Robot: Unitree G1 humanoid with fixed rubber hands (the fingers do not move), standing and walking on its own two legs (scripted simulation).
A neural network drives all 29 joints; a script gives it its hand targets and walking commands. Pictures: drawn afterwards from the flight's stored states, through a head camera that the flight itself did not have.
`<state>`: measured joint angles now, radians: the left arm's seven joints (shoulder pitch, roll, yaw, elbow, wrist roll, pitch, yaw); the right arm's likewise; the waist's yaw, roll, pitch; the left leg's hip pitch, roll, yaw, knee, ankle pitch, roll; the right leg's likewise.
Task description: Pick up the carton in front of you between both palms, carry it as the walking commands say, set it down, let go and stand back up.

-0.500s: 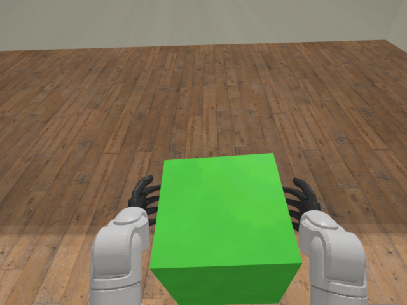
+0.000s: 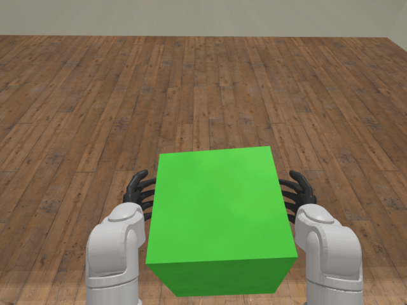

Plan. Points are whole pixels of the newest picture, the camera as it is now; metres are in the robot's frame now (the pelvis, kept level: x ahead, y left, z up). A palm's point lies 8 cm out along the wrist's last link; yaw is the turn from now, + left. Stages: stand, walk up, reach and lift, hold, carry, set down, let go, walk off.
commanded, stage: carry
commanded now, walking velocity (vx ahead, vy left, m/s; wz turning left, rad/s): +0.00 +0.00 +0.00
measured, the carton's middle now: (219, 227) +0.29 -0.01 +0.01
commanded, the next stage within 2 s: hold in 1.66 s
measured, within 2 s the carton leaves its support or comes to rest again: neither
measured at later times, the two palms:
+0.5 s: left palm (155, 160) +0.39 +0.13 +0.10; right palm (299, 165) +0.39 -0.17 +0.10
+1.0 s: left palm (155, 178) +0.36 +0.13 +0.07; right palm (299, 182) +0.36 -0.17 +0.07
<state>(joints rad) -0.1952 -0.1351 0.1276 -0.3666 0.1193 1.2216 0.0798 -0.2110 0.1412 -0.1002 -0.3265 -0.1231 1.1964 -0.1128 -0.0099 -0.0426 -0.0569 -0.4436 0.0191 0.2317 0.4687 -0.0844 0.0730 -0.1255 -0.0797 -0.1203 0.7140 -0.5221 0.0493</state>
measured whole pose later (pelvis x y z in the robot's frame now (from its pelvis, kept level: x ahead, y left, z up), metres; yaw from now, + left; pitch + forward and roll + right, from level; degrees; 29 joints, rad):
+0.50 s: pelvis +0.12 -0.01 +0.01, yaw +0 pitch +4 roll +0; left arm -0.19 -0.14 0.11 -0.27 0.14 1.23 0.08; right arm -0.19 0.14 -0.12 -0.25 -0.14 1.21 -0.10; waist 0.00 0.00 -0.14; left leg -0.31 0.06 0.20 0.56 -0.30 0.02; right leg -0.20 -0.06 -0.13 0.53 -0.38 0.01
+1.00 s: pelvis +0.10 -0.02 +0.01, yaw +0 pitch +2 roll +0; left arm -0.10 -0.13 0.08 -0.15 0.17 1.06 0.06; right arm -0.11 0.13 -0.08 -0.13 -0.17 1.04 -0.08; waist 0.00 0.00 -0.14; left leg -0.30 0.06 0.20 0.54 -0.27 0.02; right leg -0.20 -0.05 -0.14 0.52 -0.36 0.00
